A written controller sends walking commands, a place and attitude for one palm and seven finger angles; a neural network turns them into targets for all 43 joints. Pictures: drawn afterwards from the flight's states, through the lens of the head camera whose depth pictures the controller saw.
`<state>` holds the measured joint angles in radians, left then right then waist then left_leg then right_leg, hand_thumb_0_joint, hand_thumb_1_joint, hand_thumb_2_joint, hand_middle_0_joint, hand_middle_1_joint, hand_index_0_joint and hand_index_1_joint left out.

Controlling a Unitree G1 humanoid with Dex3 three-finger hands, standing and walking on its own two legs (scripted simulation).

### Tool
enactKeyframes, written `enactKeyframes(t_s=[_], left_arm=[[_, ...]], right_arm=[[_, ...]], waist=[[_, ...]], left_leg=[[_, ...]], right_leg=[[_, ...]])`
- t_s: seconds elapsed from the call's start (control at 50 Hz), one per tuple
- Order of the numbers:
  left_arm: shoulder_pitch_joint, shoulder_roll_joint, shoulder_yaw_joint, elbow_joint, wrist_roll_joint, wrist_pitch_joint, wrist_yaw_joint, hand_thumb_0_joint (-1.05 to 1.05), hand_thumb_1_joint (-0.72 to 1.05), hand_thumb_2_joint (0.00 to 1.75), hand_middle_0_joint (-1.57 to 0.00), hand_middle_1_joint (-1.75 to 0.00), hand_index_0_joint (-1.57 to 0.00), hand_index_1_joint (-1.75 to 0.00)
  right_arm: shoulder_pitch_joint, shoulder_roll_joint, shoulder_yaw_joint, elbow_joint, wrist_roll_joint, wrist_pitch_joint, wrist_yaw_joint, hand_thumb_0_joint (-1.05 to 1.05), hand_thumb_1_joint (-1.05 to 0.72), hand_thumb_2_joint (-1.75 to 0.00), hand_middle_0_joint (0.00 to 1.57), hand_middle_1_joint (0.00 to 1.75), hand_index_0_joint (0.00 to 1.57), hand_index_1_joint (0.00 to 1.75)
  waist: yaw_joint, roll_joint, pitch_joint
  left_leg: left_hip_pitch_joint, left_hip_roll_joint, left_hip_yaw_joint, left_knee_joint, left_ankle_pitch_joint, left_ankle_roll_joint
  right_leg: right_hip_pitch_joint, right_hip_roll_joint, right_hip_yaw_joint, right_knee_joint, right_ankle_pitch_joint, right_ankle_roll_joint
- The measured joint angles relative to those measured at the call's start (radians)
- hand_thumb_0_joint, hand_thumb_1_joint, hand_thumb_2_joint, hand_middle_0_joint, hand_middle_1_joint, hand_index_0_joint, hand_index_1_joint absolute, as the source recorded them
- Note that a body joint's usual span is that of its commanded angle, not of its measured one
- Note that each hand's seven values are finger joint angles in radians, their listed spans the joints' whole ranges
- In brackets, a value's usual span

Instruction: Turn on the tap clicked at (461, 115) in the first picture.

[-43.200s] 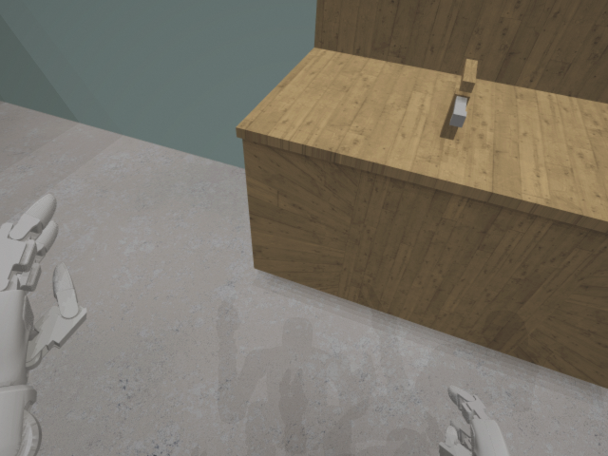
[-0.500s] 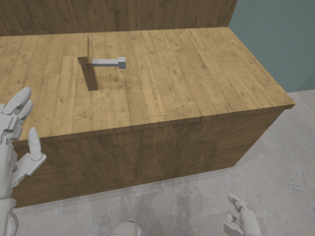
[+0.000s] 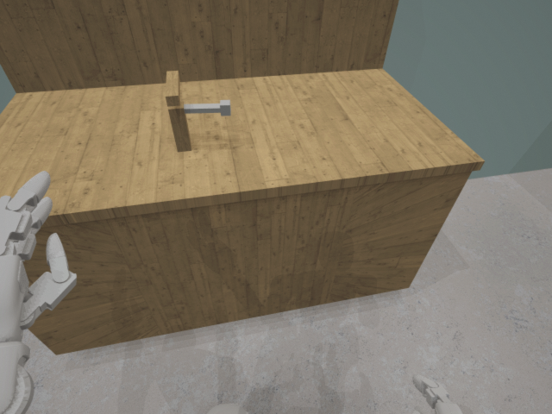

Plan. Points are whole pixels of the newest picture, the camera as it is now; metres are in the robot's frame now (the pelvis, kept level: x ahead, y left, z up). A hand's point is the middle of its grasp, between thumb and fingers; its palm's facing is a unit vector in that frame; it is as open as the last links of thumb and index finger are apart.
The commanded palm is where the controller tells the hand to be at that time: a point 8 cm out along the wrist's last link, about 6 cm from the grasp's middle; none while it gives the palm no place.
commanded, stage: stop stepping back and stand still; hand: left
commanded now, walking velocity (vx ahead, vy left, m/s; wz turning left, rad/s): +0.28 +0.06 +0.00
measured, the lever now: (225, 107) +0.77 +0.16 +0.08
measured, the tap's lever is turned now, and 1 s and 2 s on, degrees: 83 83 83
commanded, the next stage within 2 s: stand and check the lever's angle in 0.92 s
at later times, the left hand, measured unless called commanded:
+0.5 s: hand (30, 348) +0.14 +0.23 +0.18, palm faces +0.39 -0.83 -0.39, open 7.4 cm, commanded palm +0.07 +0.28 +0.19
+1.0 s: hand (7, 377) +0.12 +0.25 +0.17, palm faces +0.44 -0.82 -0.37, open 7.4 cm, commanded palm +0.06 +0.28 +0.19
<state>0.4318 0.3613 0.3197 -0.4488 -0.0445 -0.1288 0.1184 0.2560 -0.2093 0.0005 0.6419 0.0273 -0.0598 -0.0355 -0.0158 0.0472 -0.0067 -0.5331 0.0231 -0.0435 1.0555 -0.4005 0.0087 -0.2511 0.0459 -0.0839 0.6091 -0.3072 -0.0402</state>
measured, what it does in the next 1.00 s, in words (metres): steps on the spot: left foot, then left foot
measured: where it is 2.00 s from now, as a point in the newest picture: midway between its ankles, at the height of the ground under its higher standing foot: outside the picture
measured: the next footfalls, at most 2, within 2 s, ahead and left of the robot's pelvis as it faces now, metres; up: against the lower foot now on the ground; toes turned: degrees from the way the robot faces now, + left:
left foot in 0.20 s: -0.07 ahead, +0.12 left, +0.00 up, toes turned +2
left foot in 0.74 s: -0.03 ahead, +0.13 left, +0.00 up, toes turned +3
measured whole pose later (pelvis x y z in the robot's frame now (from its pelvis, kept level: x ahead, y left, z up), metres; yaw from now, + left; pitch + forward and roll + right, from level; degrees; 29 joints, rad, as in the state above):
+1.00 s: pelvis -0.09 -0.01 +0.00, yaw +3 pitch -2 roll +0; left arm 0.44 0.35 0.34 -0.41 -0.06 -0.14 0.14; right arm 0.26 -0.20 0.02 0.63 0.02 -0.13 -0.05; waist -0.03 0.03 -0.01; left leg -0.24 0.02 0.00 0.67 -0.39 0.01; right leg -0.31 0.03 -0.06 0.59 -0.25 -0.04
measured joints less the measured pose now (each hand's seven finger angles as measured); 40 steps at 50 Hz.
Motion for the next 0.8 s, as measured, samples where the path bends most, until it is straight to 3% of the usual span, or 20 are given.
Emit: enactKeyframes(t_s=[0.06,0.1,0.14,0.2,0.22,0.24,0.28,0.34,0.4,0.46,0.48,0.52,0.56,0.6,0.66,0.72,0.76,0.8], left_arm=[[0.003,-0.013,-0.014,-0.001,-0.005,-0.005,-0.016,0.01,0.89,0.90,-0.21,-0.30,-0.21,-0.30],[0.026,-0.010,-0.011,-0.018,-0.005,-0.013,-0.017,0.01,0.89,0.90,-0.21,-0.30,-0.21,-0.30],[0.033,0.003,-0.014,-0.040,-0.003,-0.015,-0.015,0.01,0.89,0.90,-0.21,-0.30,-0.21,-0.30],[0.024,0.033,-0.006,-0.092,-0.001,-0.014,-0.005,0.01,0.89,0.90,-0.21,-0.30,-0.21,-0.30],[0.023,0.043,0.005,-0.110,-0.003,-0.018,0.001,0.01,0.89,0.90,-0.21,-0.30,-0.21,-0.30],[0.024,0.058,0.025,-0.119,-0.005,-0.024,0.009,0.01,0.89,0.90,-0.21,-0.30,-0.21,-0.30],[0.039,0.064,0.065,-0.101,-0.001,-0.029,0.027,0.01,0.89,0.90,-0.21,-0.30,-0.21,-0.30],[0.030,0.034,0.071,-0.032,0.003,-0.038,0.027,0.01,0.89,0.90,-0.21,-0.30,-0.21,-0.30],[-0.029,0.014,0.043,0.028,-0.003,-0.044,0.012,0.01,0.89,0.90,-0.21,-0.30,-0.21,-0.30],[-0.037,0.025,0.039,0.031,-0.010,-0.031,0.000,0.01,0.89,0.90,-0.20,-0.30,-0.21,-0.30],[-0.032,0.031,0.041,0.027,-0.010,-0.031,-0.005,0.01,0.89,0.90,-0.20,-0.30,-0.21,-0.30],[-0.024,0.020,0.034,0.023,-0.013,-0.029,-0.019,0.01,0.89,0.90,-0.20,-0.30,-0.21,-0.30],[-0.003,0.006,0.019,0.007,-0.017,-0.021,-0.030,0.01,0.89,0.90,-0.20,-0.30,-0.21,-0.30],[0.037,-0.005,0.010,-0.032,-0.018,-0.016,-0.031,0.01,0.89,0.90,-0.21,-0.30,-0.21,-0.30],[0.087,0.004,0.004,-0.115,-0.015,-0.013,-0.019,0.01,0.89,0.90,-0.21,-0.30,-0.21,-0.30],[0.083,0.037,0.007,-0.180,-0.014,-0.020,0.004,0.01,0.88,0.90,-0.21,-0.30,-0.21,-0.30],[0.065,0.049,0.022,-0.185,-0.016,-0.034,0.022,0.01,0.88,0.90,-0.21,-0.30,-0.21,-0.30],[0.047,0.045,0.044,-0.139,-0.010,-0.041,0.040,0.01,0.88,0.90,-0.21,-0.30,-0.21,-0.30]], right_arm=[[0.007,0.008,0.000,0.034,0.009,0.012,0.008,0.01,-0.91,-0.90,0.21,0.30,0.20,0.30],[0.012,0.011,0.000,0.029,0.009,0.008,0.007,0.01,-0.91,-0.90,0.21,0.30,0.20,0.30],[0.020,0.007,-0.004,0.016,0.011,-0.008,0.000,0.01,-0.91,-0.90,0.21,0.30,0.20,0.30],[0.027,-0.009,-0.011,0.002,0.009,-0.040,-0.016,0.01,-0.91,-0.90,0.21,0.30,0.20,0.30],[0.027,-0.017,-0.013,-0.005,0.008,-0.050,-0.023,0.01,-0.91,-0.90,0.21,0.30,0.20,0.30],[0.019,-0.010,-0.015,-0.005,0.004,-0.056,-0.030,0.01,-0.91,-0.90,0.21,0.30,0.20,0.30],[0.007,0.016,-0.013,-0.004,-0.001,-0.063,-0.039,0.01,-0.91,-0.90,0.20,0.30,0.20,0.30],[0.035,0.025,-0.016,-0.001,-0.005,-0.101,-0.035,0.01,-0.91,-0.90,0.20,0.30,0.20,0.30],[0.061,0.024,-0.006,0.026,0.002,-0.093,-0.018,0.01,-0.91,-0.90,0.20,0.30,0.20,0.30],[0.075,0.018,0.014,0.016,0.002,-0.064,-0.006,0.01,-0.91,-0.90,0.20,0.30,0.20,0.30],[0.072,0.016,0.017,0.011,0.004,-0.057,-0.003,0.01,-0.91,-0.90,0.21,0.30,0.20,0.30],[0.040,0.012,0.008,0.025,0.006,-0.034,0.001,0.01,-0.91,-0.90,0.21,0.30,0.20,0.30],[0.016,0.016,-0.004,0.045,0.009,-0.021,0.010,0.01,-0.91,-0.90,0.21,0.30,0.20,0.30],[0.008,0.018,-0.009,0.050,0.007,-0.017,0.016,0.01,-0.91,-0.90,0.21,0.30,0.20,0.30],[0.012,0.018,-0.008,0.037,0.002,-0.026,0.007,0.01,-0.91,-0.90,0.21,0.30,0.20,0.30],[0.018,0.006,-0.006,0.016,-0.005,-0.047,-0.017,0.01,-0.91,-0.90,0.21,0.30,0.20,0.30],[0.010,-0.008,-0.010,0.001,-0.013,-0.060,-0.038,0.01,-0.91,-0.90,0.21,0.30,0.20,0.30],[-0.004,-0.006,-0.014,-0.004,-0.016,-0.072,-0.050,0.01,-0.91,-0.90,0.20,0.30,0.20,0.30]], waist=[[0.015,-0.051,-0.027],[0.004,-0.077,-0.054],[-0.009,-0.090,-0.074],[-0.016,-0.101,-0.086],[-0.019,-0.103,-0.086],[-0.019,-0.134,-0.078],[0.005,-0.192,-0.052],[-0.018,-0.135,-0.073],[-0.031,-0.075,-0.072],[-0.031,-0.037,-0.047],[-0.028,-0.024,-0.037],[-0.030,0.011,0.001],[-0.020,0.000,0.023],[-0.007,-0.027,0.022],[-0.003,-0.069,0.008],[0.002,-0.106,-0.002],[0.004,-0.115,-0.004],[0.010,-0.113,-0.003]], left_leg=[[-0.054,-0.033,0.020,0.277,0.090,-0.003],[-0.040,-0.021,0.034,0.289,0.126,0.007],[0.018,-0.002,0.043,0.171,0.102,0.021],[0.174,0.017,0.055,-0.150,0.029,0.048],[0.244,0.016,0.059,-0.284,-0.050,0.042],[0.286,-0.006,0.078,-0.364,-0.127,0.006],[0.342,-0.052,0.142,-0.416,-0.071,-0.002],[0.367,-0.049,0.136,-0.448,-0.009,0.012],[0.361,-0.037,0.089,-0.461,0.012,0.008],[0.315,-0.019,0.061,-0.367,-0.025,0.000],[0.282,-0.009,0.054,-0.302,-0.058,0.007],[0.188,-0.002,0.009,-0.080,-0.099,0.024],[0.106,-0.025,-0.009,0.134,-0.049,0.018],[0.058,-0.028,0.002,0.222,0.012,0.017],[0.070,-0.001,0.027,0.099,0.053,0.029],[0.181,0.017,0.053,-0.210,0.027,0.048],[0.256,0.003,0.059,-0.372,-0.053,0.020],[0.278,-0.011,0.080,-0.402,-0.001,-0.002]], right_leg=[[-0.024,-0.012,0.014,-0.005,0.027,-0.008],[-0.058,-0.016,0.021,-0.015,0.050,-0.010],[-0.100,-0.021,0.016,-0.014,0.068,-0.008],[-0.179,-0.029,0.006,0.032,0.073,-0.002],[-0.209,-0.034,0.005,0.066,0.065,0.002],[-0.239,-0.054,0.028,0.118,0.040,0.001],[-0.275,-0.065,0.083,0.291,-0.075,0.004],[-0.292,-0.035,0.059,0.480,-0.145,0.016],[-0.241,-0.029,0.039,0.399,-0.077,0.023],[-0.114,-0.036,0.011,0.138,0.023,0.030],[-0.089,-0.025,0.001,0.094,-0.019,0.017],[-0.109,0.005,-0.029,0.130,-0.044,-0.023],[-0.115,0.012,-0.034,0.139,-0.023,-0.046],[-0.118,0.014,-0.025,0.118,0.000,-0.052],[-0.123,0.004,-0.019,0.069,0.032,-0.046],[-0.141,-0.020,-0.020,0.057,0.046,-0.037],[-0.171,-0.033,-0.004,0.110,-0.020,-0.024],[-0.206,-0.017,0.048,0.256,-0.134,0.001]])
